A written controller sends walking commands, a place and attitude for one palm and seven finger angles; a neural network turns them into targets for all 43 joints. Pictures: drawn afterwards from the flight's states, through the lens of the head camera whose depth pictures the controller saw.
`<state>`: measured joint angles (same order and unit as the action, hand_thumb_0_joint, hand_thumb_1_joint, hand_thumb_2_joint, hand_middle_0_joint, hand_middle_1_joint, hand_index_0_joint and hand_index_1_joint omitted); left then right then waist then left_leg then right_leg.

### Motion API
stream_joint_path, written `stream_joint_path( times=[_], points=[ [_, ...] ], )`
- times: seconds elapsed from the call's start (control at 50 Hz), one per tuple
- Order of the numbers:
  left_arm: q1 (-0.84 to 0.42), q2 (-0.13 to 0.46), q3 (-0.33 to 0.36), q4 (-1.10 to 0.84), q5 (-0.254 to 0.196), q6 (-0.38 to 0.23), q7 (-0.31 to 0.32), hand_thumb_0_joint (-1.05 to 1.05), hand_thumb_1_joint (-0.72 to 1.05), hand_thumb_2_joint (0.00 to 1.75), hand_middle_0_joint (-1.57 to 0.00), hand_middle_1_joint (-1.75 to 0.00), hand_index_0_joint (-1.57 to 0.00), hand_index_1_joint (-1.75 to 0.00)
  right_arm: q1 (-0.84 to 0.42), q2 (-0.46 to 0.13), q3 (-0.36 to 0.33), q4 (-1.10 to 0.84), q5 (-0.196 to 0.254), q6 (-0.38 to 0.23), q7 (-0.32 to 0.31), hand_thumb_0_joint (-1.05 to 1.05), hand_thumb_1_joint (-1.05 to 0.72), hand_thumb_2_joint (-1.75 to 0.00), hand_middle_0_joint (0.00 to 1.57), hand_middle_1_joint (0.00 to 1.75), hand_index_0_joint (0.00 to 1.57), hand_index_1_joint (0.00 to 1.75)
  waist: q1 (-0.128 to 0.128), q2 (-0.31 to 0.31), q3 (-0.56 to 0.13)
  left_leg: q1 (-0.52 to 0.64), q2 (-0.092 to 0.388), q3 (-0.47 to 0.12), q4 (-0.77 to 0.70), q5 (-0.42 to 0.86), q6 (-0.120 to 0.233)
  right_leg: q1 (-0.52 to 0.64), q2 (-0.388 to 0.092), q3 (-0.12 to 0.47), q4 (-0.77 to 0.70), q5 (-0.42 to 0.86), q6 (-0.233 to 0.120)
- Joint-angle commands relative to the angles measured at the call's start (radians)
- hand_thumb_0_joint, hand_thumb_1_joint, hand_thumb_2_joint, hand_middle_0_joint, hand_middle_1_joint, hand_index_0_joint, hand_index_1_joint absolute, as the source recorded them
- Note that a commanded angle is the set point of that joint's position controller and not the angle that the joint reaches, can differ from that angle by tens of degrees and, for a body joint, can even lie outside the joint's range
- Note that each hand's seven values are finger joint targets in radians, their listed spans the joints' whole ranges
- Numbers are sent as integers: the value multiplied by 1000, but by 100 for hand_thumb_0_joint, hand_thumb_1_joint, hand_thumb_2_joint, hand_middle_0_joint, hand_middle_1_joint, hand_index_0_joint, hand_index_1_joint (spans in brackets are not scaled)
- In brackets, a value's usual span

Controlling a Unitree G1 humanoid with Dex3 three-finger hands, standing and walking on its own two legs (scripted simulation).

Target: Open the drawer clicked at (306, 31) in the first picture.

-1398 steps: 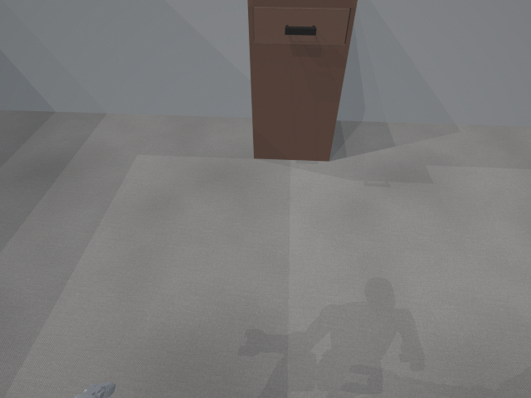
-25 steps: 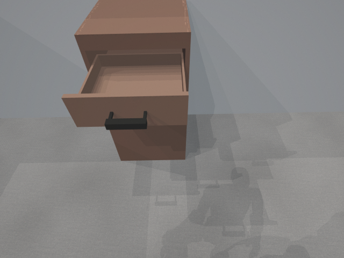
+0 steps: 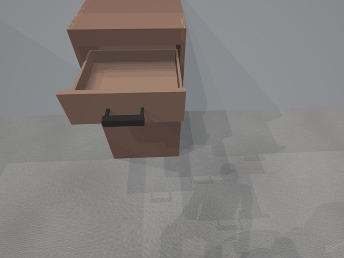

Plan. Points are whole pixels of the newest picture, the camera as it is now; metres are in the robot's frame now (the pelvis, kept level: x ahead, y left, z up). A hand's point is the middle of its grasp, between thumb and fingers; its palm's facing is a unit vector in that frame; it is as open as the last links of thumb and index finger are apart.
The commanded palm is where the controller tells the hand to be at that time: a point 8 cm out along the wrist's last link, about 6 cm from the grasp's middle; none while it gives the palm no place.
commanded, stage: look to check the result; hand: left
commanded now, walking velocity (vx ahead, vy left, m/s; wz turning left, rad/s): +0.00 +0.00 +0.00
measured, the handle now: (124, 115) +0.54 +0.19 -0.02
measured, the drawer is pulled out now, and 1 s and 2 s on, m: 0.30 0.30 0.30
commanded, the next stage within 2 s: stand and wait in 0.56 s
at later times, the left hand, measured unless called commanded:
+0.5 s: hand out of the picture +0.00 +0.17 -0.18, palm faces +0.02 -0.98 -0.18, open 7.4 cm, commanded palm none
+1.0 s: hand out of the picture +0.03 +0.16 -0.17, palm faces +0.01 -0.98 -0.20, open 7.4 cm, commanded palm none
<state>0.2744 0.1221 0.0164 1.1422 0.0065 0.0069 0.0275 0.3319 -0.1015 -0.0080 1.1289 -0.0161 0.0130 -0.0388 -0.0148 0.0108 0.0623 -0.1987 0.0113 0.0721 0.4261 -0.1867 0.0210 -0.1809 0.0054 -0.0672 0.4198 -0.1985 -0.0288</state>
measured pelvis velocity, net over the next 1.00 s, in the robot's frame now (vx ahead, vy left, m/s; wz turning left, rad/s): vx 0.02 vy -0.01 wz -0.01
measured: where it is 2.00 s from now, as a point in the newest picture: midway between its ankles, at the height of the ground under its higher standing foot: outside the picture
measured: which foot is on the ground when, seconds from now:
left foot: down 0.00-1.00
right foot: down 0.00-1.00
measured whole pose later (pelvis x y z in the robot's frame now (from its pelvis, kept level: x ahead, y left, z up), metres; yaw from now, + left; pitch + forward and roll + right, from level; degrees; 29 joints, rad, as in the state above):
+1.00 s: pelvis +0.02 -0.01 +0.00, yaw -1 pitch -2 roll +0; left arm 0.24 0.14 0.01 1.15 0.01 0.00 0.03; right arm 0.26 -0.13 -0.01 1.14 -0.01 0.01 -0.04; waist -0.01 0.02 0.07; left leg -0.16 0.02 0.08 0.39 -0.19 0.01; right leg -0.16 0.01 -0.06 0.40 -0.21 -0.03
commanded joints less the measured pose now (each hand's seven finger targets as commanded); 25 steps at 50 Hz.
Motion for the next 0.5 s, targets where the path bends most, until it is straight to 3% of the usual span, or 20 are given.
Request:
stream_joint_path(
  times=[0.0,0.16,0.22,0.32,0.4,0.48],
  points=[
    [71,98,19,-21,4,-9,12,0,90,90,-20,-30,-20,-30,61,-83,-19,-21,0,-11,-9,0,-90,-90,20,30,20,30,9,4,31,-13,94,-107,-99,-47,7,-41,-96,105,-99,-37,-14],
    [74,96,17,-19,7,-8,14,0,90,90,-20,-30,-20,-30,47,-90,-21,-24,0,-9,-7,0,-90,-90,20,30,20,30,5,23,59,-23,98,-114,-123,-103,7,-63,-92,108,-103,-63,-8],
    [84,97,16,-19,9,-9,14,0,90,90,-20,-30,-20,-30,35,-96,-24,-30,2,-8,-5,0,-90,-90,20,30,20,30,9,-6,60,-14,98,-114,-122,-113,9,-74,-89,110,-109,-78,-6],
    [79,100,16,-22,8,-11,14,0,90,90,-20,-30,-20,-30,30,-97,-26,-29,1,-8,-3,0,-90,-90,20,30,20,30,7,-31,53,5,93,-106,-110,-94,8,-84,-92,116,-115,-92,-5],
    [65,103,17,-23,6,-12,13,0,90,90,-20,-30,-20,-30,26,-99,-23,-26,1,-12,-5,0,-90,-90,20,30,20,30,5,9,25,11,97,-107,-109,-52,7,-56,-96,114,-99,-35,-7],
    [60,110,17,-24,6,-13,14,0,90,90,-20,-30,-20,-30,19,-99,-22,-24,2,-14,-5,0,-90,-90,20,30,20,30,7,1,18,14,98,-105,-108,-24,6,-40,-100,112,-98,-10,-6]
  ],
)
